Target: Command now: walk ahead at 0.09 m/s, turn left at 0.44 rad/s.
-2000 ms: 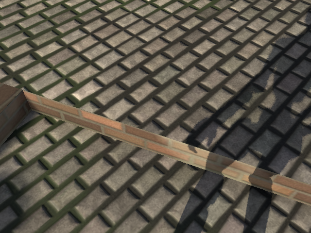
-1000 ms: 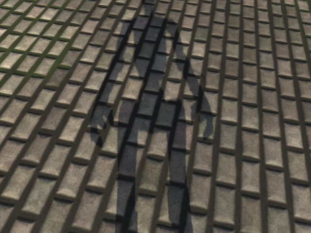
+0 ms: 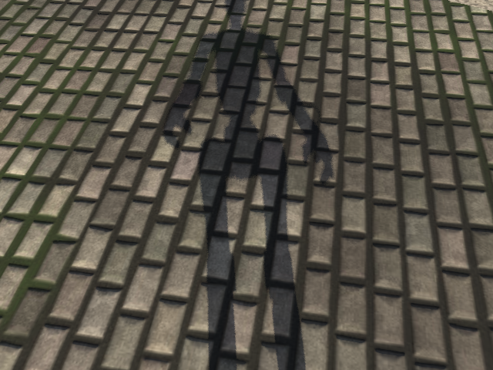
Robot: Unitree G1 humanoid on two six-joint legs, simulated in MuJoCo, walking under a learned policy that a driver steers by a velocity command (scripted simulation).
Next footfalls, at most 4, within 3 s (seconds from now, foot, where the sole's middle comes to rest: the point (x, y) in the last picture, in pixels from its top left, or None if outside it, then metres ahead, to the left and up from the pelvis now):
0.22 right None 0.13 -0.17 -0.77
0.58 left None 0.05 0.11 -0.77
1.00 right None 0.13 -0.11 -0.77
1.42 left None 0.32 0.27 -0.77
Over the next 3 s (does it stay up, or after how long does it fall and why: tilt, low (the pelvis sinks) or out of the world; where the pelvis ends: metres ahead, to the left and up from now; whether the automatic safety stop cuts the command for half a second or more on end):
stays up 0.46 0.22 0.01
